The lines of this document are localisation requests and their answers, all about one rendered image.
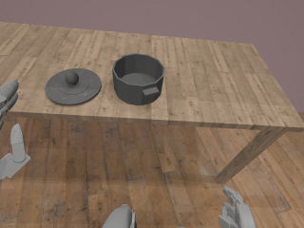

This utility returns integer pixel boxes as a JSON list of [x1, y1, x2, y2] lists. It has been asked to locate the robot left shin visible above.
[[121, 204, 130, 209]]

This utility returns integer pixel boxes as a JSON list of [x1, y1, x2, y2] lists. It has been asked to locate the pot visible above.
[[112, 53, 164, 105]]

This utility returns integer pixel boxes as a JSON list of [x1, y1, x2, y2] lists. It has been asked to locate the right robot hand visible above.
[[218, 186, 257, 228]]

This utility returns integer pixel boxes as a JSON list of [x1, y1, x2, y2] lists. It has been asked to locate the table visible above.
[[0, 22, 304, 184]]

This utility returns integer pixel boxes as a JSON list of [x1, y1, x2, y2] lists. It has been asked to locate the lid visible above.
[[45, 68, 102, 106]]

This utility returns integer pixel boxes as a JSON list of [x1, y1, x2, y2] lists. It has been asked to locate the knob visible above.
[[65, 71, 79, 85]]

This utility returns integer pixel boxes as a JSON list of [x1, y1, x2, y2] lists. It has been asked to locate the robot left thigh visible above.
[[102, 207, 136, 228]]

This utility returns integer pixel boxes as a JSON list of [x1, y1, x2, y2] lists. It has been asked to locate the left robot hand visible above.
[[0, 79, 30, 181]]

